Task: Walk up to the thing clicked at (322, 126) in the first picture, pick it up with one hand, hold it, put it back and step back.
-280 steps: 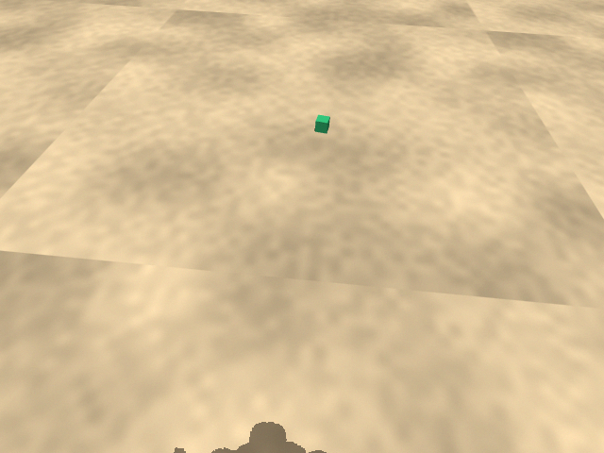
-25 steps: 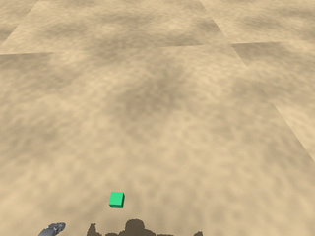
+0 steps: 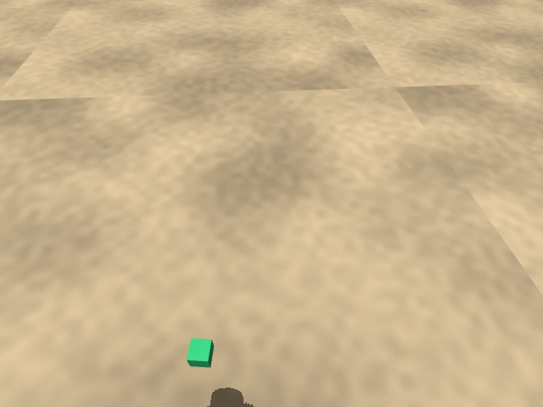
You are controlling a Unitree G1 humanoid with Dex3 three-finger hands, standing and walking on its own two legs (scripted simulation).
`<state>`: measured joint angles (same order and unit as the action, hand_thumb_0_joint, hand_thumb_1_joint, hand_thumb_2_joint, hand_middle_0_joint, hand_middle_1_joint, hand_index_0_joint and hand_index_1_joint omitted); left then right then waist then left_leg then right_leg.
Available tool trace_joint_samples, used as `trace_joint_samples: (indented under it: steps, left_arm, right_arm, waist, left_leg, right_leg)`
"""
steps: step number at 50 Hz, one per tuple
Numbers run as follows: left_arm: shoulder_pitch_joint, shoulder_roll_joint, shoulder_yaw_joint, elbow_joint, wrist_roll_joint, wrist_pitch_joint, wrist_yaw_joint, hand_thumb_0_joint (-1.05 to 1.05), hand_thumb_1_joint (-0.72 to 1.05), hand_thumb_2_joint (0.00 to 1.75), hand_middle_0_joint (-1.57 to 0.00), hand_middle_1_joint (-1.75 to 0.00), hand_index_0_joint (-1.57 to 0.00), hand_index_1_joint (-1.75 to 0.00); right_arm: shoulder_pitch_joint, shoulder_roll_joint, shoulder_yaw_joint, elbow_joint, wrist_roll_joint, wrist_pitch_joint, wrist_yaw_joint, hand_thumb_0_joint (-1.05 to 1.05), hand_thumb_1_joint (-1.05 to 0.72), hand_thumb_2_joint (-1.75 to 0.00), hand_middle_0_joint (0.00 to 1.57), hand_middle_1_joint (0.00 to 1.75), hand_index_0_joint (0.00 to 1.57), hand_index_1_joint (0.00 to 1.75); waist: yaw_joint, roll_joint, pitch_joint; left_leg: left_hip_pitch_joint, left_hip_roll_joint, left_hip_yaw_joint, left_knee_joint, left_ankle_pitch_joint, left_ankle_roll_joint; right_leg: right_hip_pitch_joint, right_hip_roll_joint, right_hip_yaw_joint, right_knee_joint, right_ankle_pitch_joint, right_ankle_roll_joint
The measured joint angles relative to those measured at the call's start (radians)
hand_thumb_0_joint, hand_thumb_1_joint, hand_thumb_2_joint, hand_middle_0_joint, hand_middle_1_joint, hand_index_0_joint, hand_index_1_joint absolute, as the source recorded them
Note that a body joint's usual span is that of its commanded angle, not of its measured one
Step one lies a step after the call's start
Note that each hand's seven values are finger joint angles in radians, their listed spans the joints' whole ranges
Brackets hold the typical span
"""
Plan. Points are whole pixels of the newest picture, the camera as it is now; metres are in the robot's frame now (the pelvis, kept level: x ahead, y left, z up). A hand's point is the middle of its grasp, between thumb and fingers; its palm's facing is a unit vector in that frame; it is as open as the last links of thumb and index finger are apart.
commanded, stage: walk up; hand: left
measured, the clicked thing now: (200, 352) +0.41 +0.24 -0.75
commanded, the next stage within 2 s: stand in 0.26 s
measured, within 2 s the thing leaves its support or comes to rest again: neither
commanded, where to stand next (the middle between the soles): +0.05 +0.00 m, yaw +2 degrees
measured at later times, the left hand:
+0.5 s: hand out of the picture +0.09 +0.25 -0.16, palm faces -0.02 -0.94 -0.34, open 7.4 cm
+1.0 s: hand out of the picture +0.09 +0.25 -0.15, palm faces -0.02 -0.94 -0.35, open 7.4 cm
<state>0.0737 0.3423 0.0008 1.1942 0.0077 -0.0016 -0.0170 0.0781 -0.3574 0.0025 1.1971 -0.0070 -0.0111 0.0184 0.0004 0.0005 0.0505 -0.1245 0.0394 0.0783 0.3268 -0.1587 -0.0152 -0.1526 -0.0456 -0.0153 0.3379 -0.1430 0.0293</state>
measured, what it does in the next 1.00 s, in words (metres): stands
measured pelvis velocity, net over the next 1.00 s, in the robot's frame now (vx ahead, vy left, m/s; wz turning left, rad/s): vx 0.02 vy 0.00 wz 0.02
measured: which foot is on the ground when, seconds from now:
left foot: down 0.00-1.00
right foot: down 0.00-1.00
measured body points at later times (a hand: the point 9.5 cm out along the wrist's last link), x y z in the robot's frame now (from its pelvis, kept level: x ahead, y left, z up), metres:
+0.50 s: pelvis +0.01 +0.00 +0.00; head +0.02 +0.00 +0.45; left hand +0.09 +0.30 -0.13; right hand +0.10 -0.30 -0.13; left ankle +0.01 +0.13 -0.75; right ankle +0.03 -0.14 -0.75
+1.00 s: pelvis +0.02 +0.00 +0.00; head +0.02 -0.01 +0.45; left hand +0.09 +0.30 -0.13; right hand +0.10 -0.30 -0.14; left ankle +0.01 +0.13 -0.75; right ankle +0.03 -0.14 -0.75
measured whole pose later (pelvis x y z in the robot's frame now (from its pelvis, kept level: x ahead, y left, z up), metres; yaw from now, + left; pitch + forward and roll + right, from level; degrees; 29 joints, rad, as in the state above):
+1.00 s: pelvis +0.02 +0.00 +0.00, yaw +1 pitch -2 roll +0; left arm 0.10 0.35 0.00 1.15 0.02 -0.01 -0.01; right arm 0.09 -0.35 0.00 1.15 -0.01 0.00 0.02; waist 0.00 0.01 0.05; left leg -0.10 0.04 0.06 0.31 -0.17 -0.02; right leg -0.12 -0.05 -0.04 0.32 -0.16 0.03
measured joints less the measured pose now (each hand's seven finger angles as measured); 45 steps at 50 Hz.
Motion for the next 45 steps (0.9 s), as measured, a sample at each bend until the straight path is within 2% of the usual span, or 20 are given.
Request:
trace_joint_samples:
  steps: [12, 45]
  left_arm:
    - [0.012, -0.003, 0.002, -0.004, 0.002, -0.002, 0.004, 0.00, 0.90, 0.90, -0.20, -0.30, -0.20, -0.30]
    - [0.022, 0.004, -0.001, -0.048, 0.007, -0.007, 0.007, 0.00, 0.90, 0.90, -0.20, -0.30, -0.20, -0.30]
  right_arm:
    - [-0.010, 0.010, -0.003, -0.016, 0.003, 0.003, 0.000, 0.01, -0.90, -0.90, 0.20, 0.30, 0.20, 0.30]
    - [0.014, 0.006, -0.004, -0.042, -0.005, 0.003, -0.002, 0.01, -0.90, -0.90, 0.20, 0.30, 0.20, 0.30]
  waist:
    - [0.006, 0.008, -0.004]
    - [-0.005, 0.006, -0.005]
  left_leg:
    - [0.003, -0.003, -0.003, -0.001, -0.004, 0.002]
    - [0.020, -0.003, -0.016, -0.016, -0.010, -0.003]
  right_leg:
    - [0.005, -0.003, -0.003, -0.004, -0.004, 0.003]
    - [0.029, -0.003, -0.017, -0.019, -0.015, 0.001]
